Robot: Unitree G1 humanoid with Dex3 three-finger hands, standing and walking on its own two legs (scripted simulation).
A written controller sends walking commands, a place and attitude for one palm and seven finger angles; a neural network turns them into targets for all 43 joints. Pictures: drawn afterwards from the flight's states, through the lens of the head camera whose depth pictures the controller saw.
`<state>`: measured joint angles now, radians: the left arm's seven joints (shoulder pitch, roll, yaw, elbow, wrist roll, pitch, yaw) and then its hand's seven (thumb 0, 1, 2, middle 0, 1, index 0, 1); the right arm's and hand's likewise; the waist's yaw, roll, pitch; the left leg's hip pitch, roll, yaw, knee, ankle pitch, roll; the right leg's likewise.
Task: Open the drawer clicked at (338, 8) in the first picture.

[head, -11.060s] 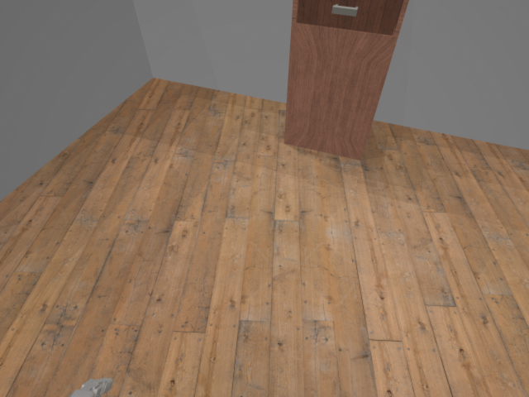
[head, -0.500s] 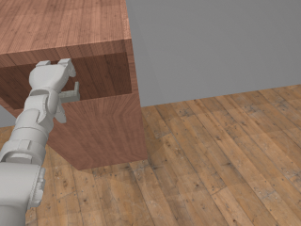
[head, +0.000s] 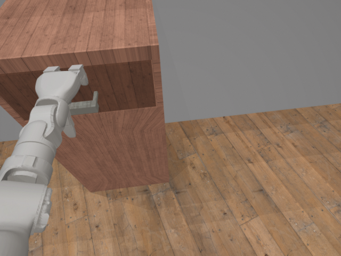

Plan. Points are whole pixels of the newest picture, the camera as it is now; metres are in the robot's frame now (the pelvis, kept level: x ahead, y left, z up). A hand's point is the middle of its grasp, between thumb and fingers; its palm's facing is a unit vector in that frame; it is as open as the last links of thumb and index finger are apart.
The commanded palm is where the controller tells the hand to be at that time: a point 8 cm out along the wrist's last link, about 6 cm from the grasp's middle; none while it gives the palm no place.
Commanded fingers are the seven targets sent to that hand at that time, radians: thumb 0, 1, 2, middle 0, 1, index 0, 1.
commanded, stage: move the hooked fingers above the handle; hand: left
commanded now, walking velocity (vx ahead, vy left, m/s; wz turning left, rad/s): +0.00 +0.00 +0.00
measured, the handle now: (80, 102) +0.51 +0.27 +0.04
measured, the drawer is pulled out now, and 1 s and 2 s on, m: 0.00 0.00 0.00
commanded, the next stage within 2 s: none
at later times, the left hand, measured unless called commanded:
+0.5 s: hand (65, 109) +0.44 +0.26 +0.09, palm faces -0.01 +0.00 -1.00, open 13.8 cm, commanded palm +0.43 +0.26 +0.15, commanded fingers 0.00 -0.50 0.30 -0.30 -1.20 -0.30 -1.20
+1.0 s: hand (72, 109) +0.45 +0.26 +0.08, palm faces -0.08 -0.01 -1.00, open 13.8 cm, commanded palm +0.44 +0.27 +0.15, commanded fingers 0.00 -0.50 0.30 -0.30 -1.20 -0.30 -1.20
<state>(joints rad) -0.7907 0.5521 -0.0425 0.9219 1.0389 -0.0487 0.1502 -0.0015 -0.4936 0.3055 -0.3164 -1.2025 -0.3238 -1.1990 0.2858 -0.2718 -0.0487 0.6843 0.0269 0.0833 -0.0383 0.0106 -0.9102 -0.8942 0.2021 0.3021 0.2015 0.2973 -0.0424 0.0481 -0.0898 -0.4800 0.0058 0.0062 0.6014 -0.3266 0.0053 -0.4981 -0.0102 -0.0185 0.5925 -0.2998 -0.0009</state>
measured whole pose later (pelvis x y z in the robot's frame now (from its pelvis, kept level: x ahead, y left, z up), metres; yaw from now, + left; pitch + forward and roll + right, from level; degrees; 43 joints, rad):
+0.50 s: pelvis +0.00 +0.01 +0.00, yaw +0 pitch +10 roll +0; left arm -0.67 0.52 -0.06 0.78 1.00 -0.03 0.13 0.00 -0.49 0.31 -0.32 -1.20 -0.32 -1.20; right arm 0.30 -0.27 -0.05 0.70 0.03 0.10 -0.02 0.01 -0.91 -0.89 0.20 0.30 0.20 0.30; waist -0.02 0.06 -0.09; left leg -0.45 0.00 0.01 0.60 -0.33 0.02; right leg -0.46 -0.02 -0.02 0.58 -0.30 0.01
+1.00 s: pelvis +0.00 +0.00 +0.00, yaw +0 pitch +13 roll -1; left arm -0.74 0.58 -0.02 0.88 1.02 -0.15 0.10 0.00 -0.49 0.31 -0.32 -1.20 -0.32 -1.20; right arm 0.35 -0.28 -0.06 0.71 0.02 0.09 -0.06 0.01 -0.91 -0.89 0.20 0.30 0.20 0.30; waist -0.05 0.05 -0.08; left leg -0.50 0.01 0.01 0.62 -0.34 0.01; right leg -0.52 0.00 -0.01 0.60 -0.30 0.00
